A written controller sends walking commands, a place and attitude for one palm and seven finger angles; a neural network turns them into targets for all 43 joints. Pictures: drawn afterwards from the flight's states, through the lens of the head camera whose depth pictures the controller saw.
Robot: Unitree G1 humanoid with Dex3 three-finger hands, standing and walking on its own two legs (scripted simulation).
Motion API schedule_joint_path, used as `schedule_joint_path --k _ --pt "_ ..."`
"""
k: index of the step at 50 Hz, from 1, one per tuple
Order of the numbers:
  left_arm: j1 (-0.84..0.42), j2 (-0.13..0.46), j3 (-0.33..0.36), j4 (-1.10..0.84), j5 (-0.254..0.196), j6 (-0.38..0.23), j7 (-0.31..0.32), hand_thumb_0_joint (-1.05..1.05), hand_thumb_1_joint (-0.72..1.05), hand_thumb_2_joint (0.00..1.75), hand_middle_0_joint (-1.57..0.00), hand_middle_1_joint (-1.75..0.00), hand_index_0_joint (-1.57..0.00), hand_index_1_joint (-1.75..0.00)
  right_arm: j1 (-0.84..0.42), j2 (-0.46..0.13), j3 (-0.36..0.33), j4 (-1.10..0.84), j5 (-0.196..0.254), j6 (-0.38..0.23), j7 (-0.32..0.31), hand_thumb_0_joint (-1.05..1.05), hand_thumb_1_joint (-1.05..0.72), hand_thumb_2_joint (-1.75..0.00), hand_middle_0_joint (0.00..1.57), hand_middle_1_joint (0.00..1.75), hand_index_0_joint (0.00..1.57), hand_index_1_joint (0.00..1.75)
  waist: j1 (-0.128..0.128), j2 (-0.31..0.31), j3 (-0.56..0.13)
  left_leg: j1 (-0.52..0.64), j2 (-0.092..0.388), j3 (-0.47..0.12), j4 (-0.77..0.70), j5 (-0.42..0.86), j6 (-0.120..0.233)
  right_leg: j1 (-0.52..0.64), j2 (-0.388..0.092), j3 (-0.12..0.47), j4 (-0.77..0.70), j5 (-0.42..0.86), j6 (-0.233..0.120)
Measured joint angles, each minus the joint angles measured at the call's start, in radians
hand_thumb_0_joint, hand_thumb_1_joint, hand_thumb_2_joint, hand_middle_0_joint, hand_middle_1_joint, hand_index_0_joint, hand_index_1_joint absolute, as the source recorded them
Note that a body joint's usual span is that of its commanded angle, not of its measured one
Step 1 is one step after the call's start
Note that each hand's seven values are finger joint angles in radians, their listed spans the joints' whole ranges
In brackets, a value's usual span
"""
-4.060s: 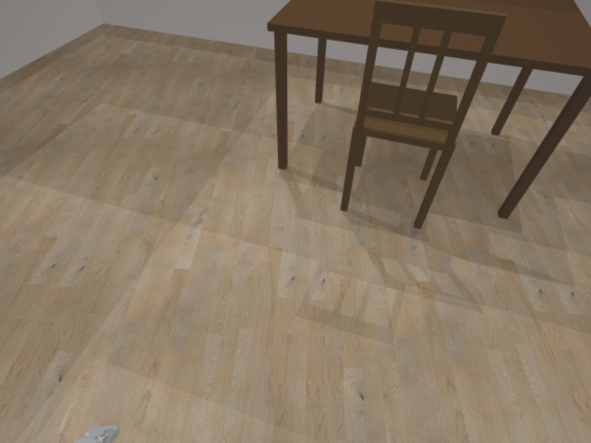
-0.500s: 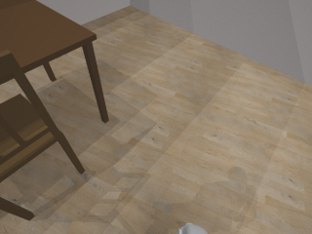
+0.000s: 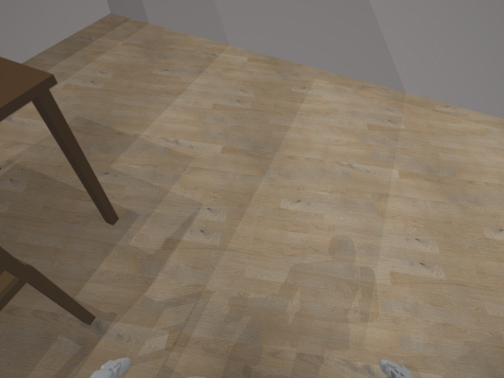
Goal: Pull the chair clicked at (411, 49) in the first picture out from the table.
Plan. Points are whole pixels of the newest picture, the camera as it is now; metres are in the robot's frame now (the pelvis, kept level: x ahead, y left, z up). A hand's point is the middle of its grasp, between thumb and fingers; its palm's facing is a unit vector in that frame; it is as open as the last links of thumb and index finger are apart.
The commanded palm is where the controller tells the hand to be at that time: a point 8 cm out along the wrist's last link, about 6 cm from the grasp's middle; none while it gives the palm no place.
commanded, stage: walk to a spot facing it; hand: left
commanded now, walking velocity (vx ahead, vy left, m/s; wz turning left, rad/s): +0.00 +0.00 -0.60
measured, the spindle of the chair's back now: out of the picture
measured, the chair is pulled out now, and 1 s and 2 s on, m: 0.00 0.00 0.00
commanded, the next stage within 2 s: turn to face it in 1.34 s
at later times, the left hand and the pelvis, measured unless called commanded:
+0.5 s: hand (162, 375) +0.14 +0.16 -0.15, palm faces -0.33 -0.92 -0.20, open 7.4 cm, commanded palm none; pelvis -0.01 +0.01 +0.01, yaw -20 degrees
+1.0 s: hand (173, 368) +0.16 +0.15 -0.17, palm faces -0.47 -0.87 -0.18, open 7.4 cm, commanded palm none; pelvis +0.04 -0.01 +0.01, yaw -34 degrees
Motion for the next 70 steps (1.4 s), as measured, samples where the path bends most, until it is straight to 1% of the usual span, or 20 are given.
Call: schedule_joint_path --k 2,4,7,10,14,19,24,27,28,30,33,37,43,47,50,52,55,59,64,70 --pt "0.002 0.018 0.011 0.001 -0.006 0.013 -0.001 0.01 0.90 0.90 -0.20 -0.30 -0.20 -0.30 0.005 0.015 0.009 -0.007 -0.005 -0.012 -0.002 0.01 -0.90 -0.90 0.20 0.30 0.20 0.30 0.006 -0.041 0.001 0.016 -0.015 0.034 -0.028 0.038 0.063 -0.038 -0.005 0.023 0.090 -0.089 0.006" --pt "0.011 0.021 0.019 0.008 0.002 0.022 -0.006 0.01 0.90 0.90 -0.20 -0.30 -0.20 -0.30 0.019 0.017 0.019 -0.011 -0.012 -0.015 -0.001 0.00 -0.90 -0.90 0.20 0.30 0.20 0.30 0.007 -0.037 -0.001 0.028 0.005 0.057 -0.033 0.040 0.102 -0.100 0.006 -0.004 0.290 -0.204 0.020" --pt "0.028 0.029 0.032 0.017 0.008 0.021 -0.021 0.01 0.91 0.90 -0.20 -0.30 -0.20 -0.30 0.043 0.026 0.024 -0.004 -0.015 -0.016 -0.006 0.00 -0.90 -0.90 0.20 0.30 0.20 0.30 0.009 -0.036 0.003 0.076 0.024 0.090 -0.103 0.067 0.113 -0.158 -0.017 -0.045 0.535 -0.175 0.041" --pt "0.048 0.030 0.038 0.027 0.007 0.023 -0.026 0.01 0.91 0.90 -0.20 -0.30 -0.20 -0.30 0.067 0.033 0.021 0.008 -0.013 -0.021 -0.010 0.01 -0.90 -0.90 0.20 0.30 0.20 0.30 0.011 -0.031 0.002 0.111 0.039 0.125 -0.159 0.091 0.115 -0.165 -0.051 -0.067 0.624 -0.138 0.061" --pt "0.063 0.023 0.037 0.046 0.004 0.033 -0.026 0.01 0.91 0.90 -0.20 -0.30 -0.19 -0.30 0.095 0.040 0.013 0.028 -0.011 -0.025 -0.009 0.01 -0.90 -0.90 0.20 0.30 0.20 0.30 0.005 -0.020 0.005 0.135 0.062 0.174 -0.184 0.095 0.116 -0.128 -0.089 -0.088 0.582 -0.146 0.077" --pt "0.043 0.008 0.031 0.058 0.003 0.043 -0.026 0.01 0.91 0.90 -0.20 -0.29 -0.19 -0.30 0.118 0.043 0.000 0.060 -0.013 -0.021 -0.003 0.01 -0.90 -0.90 0.20 0.30 0.20 0.30 -0.013 -0.009 0.021 0.139 0.091 0.239 -0.170 0.084 0.106 -0.075 -0.120 -0.127 0.444 -0.189 0.074" --pt "-0.002 -0.014 0.019 0.046 0.003 0.029 -0.023 0.01 0.91 0.90 -0.20 -0.29 -0.19 -0.30 0.133 0.022 -0.020 0.094 -0.018 -0.014 0.007 0.01 -0.90 -0.90 0.20 0.30 0.20 0.30 -0.038 0.021 0.035 0.120 0.135 0.302 -0.110 0.056 0.082 -0.007 -0.112 -0.172 0.255 -0.216 0.048" --pt "-0.021 -0.020 0.009 0.025 0.002 0.004 -0.019 0.01 0.91 0.90 -0.20 -0.29 -0.19 -0.30 0.153 0.002 -0.032 0.103 -0.015 -0.009 0.013 0.01 -0.90 -0.90 0.20 0.30 0.20 0.30 -0.046 0.039 0.028 0.091 0.169 0.332 -0.022 0.015 0.055 0.076 -0.096 -0.194 0.049 -0.096 0.015" --pt "-0.027 -0.020 0.006 0.020 0.005 -0.012 -0.015 0.01 0.91 0.90 -0.20 -0.30 -0.19 -0.30 0.160 -0.006 -0.034 0.104 -0.013 -0.003 0.015 0.01 -0.90 -0.90 0.20 0.30 0.20 0.30 -0.046 0.045 0.024 0.059 0.177 0.312 0.049 -0.036 0.037 0.084 -0.089 -0.190 0.022 -0.090 -0.012" --pt "-0.039 -0.034 -0.004 0.016 -0.001 -0.030 -0.005 0.01 0.91 0.90 -0.20 -0.30 -0.19 -0.30 0.152 -0.027 -0.036 0.111 -0.012 0.024 0.010 0.01 -0.90 -0.90 0.20 0.30 0.20 0.30 -0.052 0.075 0.031 -0.026 0.157 0.176 0.236 -0.157 0.011 0.070 -0.068 -0.187 0.058 -0.113 -0.039" --pt "-0.024 -0.042 -0.008 0.013 -0.007 -0.038 0.004 0.01 0.91 0.90 -0.20 -0.30 -0.20 -0.30 0.132 -0.036 -0.035 0.116 -0.016 0.043 0.011 0.01 -0.90 -0.90 0.20 0.30 0.20 0.30 -0.046 0.077 0.020 -0.114 0.110 0.053 0.420 -0.122 -0.008 0.100 -0.049 -0.160 0.008 -0.092 -0.045" --pt "0.014 -0.042 -0.014 0.030 -0.006 -0.048 0.000 0.01 0.91 0.90 -0.20 -0.30 -0.20 -0.30 0.107 -0.035 -0.032 0.097 -0.023 0.027 0.022 0.01 -0.91 -0.90 0.20 0.30 0.20 0.30 -0.040 0.063 -0.007 -0.161 0.097 0.011 0.420 -0.011 -0.028 0.147 -0.032 -0.122 -0.088 -0.042 -0.053" --pt "0.081 -0.044 -0.019 0.061 0.000 -0.066 -0.011 0.01 0.90 0.90 -0.20 -0.30 -0.20 -0.30 0.060 -0.034 -0.029 0.067 -0.022 0.006 0.031 0.01 -0.91 -0.90 0.20 0.30 0.20 0.30 -0.010 0.044 -0.029 -0.159 0.073 -0.010 0.288 0.025 -0.028 0.185 -0.015 -0.069 -0.146 -0.025 -0.048" --pt "0.126 -0.036 -0.014 0.083 0.003 -0.062 -0.012 0.01 0.90 0.90 -0.20 -0.30 -0.20 -0.30 0.030 -0.029 -0.024 0.046 -0.017 -0.008 0.032 0.01 -0.91 -0.90 0.20 0.30 0.20 0.30 0.020 0.024 -0.031 -0.111 0.040 -0.010 0.145 0.007 -0.014 0.197 -0.013 -0.033 -0.142 -0.045 -0.030" --pt "0.160 -0.024 -0.004 0.099 0.001 -0.050 -0.013 0.01 0.90 0.90 -0.20 -0.30 -0.20 -0.30 0.017 -0.021 -0.013 0.025 -0.012 -0.033 0.026 0.01 -0.90 -0.90 0.20 0.30 0.20 0.30 0.037 0.003 -0.032 -0.014 0.011 0.007 -0.042 0.042 -0.002 0.186 -0.012 0.002 -0.084 -0.091 -0.006" --pt "0.173 -0.011 0.007 0.112 -0.004 -0.035 -0.014 0.01 0.90 0.90 -0.20 -0.30 -0.20 -0.30 0.013 -0.010 -0.001 0.013 -0.017 -0.057 0.017 0.01 -0.90 -0.90 0.20 0.30 0.20 0.30 0.040 -0.022 -0.027 0.006 0.005 0.042 -0.057 0.096 0.068 0.129 -0.014 0.015 0.069 -0.191 -0.017" --pt "0.171 0.000 0.018 0.137 0.006 -0.014 -0.024 0.01 0.91 0.90 -0.20 -0.30 -0.20 -0.30 0.035 0.008 0.016 0.010 -0.020 -0.069 0.010 0.00 -0.90 -0.90 0.20 0.30 0.20 0.30 0.033 -0.022 -0.026 0.050 0.027 0.088 -0.060 0.057 0.109 -0.007 -0.023 -0.051 0.404 -0.238 -0.012" --pt "0.140 0.013 0.032 0.126 0.010 -0.012 -0.034 0.01 0.91 0.90 -0.20 -0.30 -0.19 -0.30 0.092 0.039 0.026 0.046 -0.014 -0.071 -0.004 0.00 -0.90 -0.90 0.20 0.30 0.20 0.30 0.027 -0.024 -0.015 0.144 0.037 0.139 -0.174 0.081 0.108 -0.134 -0.071 -0.109 0.588 -0.115 0.018" --pt "0.081 0.011 0.037 0.096 0.008 -0.002 -0.027 0.01 0.91 0.90 -0.20 -0.29 -0.19 -0.30 0.156 0.061 0.020 0.105 -0.009 -0.061 -0.012 0.01 -0.91 -0.90 0.20 0.30 0.20 0.30 0.011 -0.015 0.003 0.205 0.051 0.200 -0.224 0.067 0.109 -0.213 -0.107 -0.126 0.601 -0.052 0.048" --pt "-0.012 -0.005 0.030 0.075 0.009 0.014 -0.024 0.01 0.91 0.90 -0.19 -0.29 -0.19 -0.30 0.208 0.067 0.004 0.154 -0.014 -0.045 -0.009 0.01 -0.91 -0.90 0.20 0.30 0.20 0.30 -0.028 -0.007 0.036 0.240 0.068 0.274 -0.193 0.008 0.093 -0.183 -0.130 -0.167 0.407 -0.058 0.052"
